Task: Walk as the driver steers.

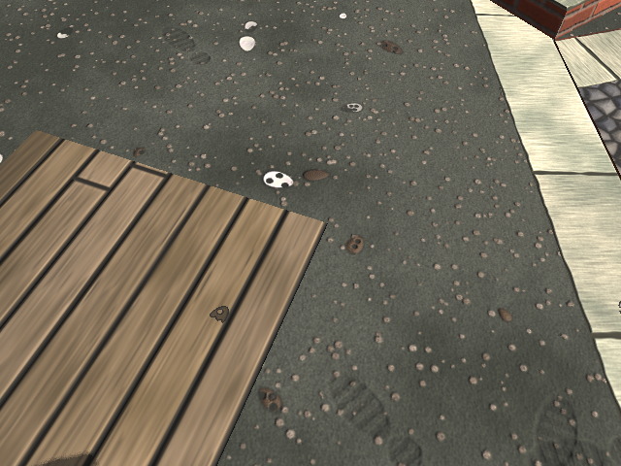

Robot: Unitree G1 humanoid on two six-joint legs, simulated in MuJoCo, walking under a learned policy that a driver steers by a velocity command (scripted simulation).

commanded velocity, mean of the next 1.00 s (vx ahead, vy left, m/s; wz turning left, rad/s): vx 0.33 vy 0.00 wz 0.22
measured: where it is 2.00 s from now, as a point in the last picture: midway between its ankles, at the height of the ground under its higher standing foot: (99, 272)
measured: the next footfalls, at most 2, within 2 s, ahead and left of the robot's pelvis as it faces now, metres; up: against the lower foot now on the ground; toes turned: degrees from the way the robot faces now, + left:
right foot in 0.36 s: +0.00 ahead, -0.11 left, +0.00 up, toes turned -9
left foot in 0.92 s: +0.21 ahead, +0.20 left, +0.00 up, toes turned +20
